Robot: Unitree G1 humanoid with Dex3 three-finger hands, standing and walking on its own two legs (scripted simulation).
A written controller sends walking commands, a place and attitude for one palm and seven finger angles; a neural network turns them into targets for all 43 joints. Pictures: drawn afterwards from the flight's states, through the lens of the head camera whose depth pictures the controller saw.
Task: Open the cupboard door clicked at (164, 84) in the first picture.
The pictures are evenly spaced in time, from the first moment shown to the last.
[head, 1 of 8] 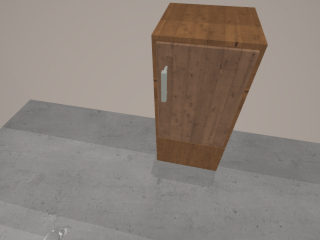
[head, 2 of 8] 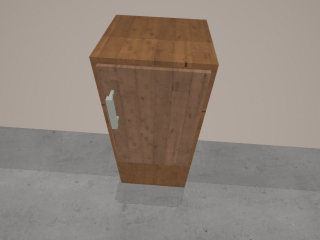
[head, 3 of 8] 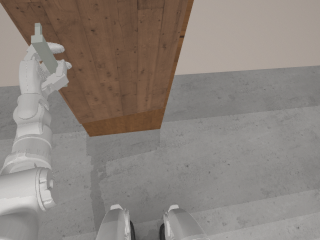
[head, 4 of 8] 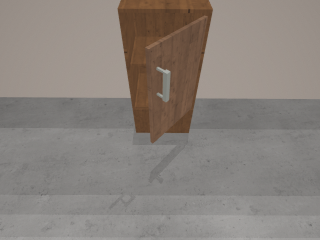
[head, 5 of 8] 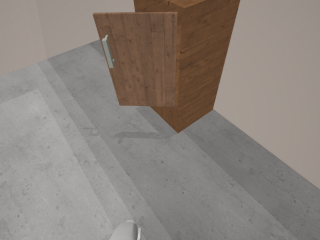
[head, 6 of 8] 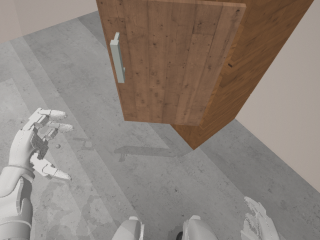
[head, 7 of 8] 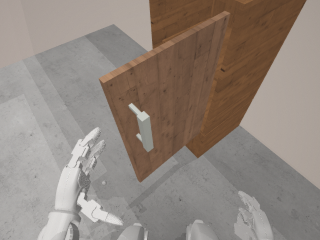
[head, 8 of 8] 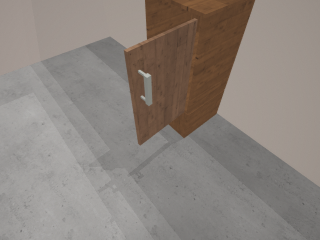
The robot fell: no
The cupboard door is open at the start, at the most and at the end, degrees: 0 93 93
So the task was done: yes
